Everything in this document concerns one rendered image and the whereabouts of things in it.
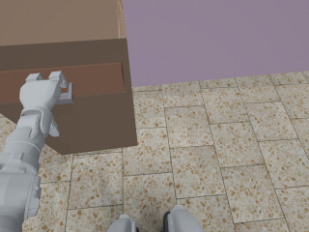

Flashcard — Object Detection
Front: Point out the robot left upper arm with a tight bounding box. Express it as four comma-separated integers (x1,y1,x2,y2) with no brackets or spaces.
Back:
0,173,42,232

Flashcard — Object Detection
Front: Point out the left robot hand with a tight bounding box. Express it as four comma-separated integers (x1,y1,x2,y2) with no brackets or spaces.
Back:
19,71,68,137

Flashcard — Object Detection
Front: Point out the drawer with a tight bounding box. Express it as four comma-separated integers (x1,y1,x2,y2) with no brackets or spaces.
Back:
0,62,126,103

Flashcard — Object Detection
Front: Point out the robot right thigh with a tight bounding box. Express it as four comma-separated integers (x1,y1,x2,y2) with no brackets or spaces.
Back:
167,209,205,232

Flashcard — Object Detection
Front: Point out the robot right shin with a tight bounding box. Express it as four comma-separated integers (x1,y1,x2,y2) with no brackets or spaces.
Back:
168,205,183,232

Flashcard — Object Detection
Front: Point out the cabinet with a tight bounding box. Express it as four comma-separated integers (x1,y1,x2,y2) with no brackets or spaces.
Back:
0,0,138,156

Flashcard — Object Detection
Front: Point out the handle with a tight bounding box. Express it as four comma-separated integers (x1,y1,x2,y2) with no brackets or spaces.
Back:
55,82,74,105

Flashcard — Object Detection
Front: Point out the robot left forearm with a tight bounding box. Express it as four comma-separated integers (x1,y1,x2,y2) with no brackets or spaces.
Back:
0,106,52,176

